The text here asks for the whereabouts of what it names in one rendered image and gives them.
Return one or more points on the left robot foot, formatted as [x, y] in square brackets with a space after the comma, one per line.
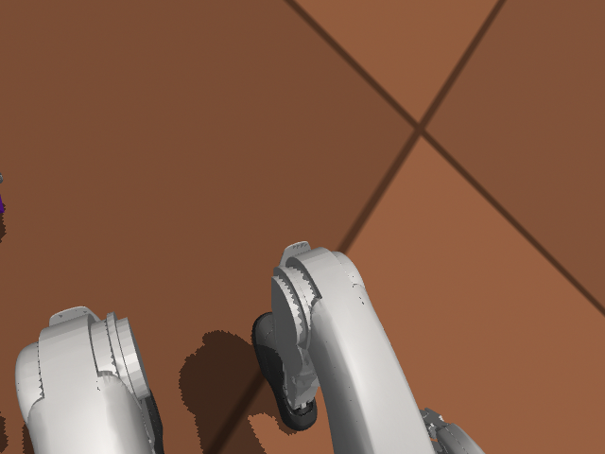
[156, 423]

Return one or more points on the right robot hand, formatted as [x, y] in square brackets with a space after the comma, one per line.
[451, 438]

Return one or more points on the right robot foot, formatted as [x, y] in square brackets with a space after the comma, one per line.
[271, 367]

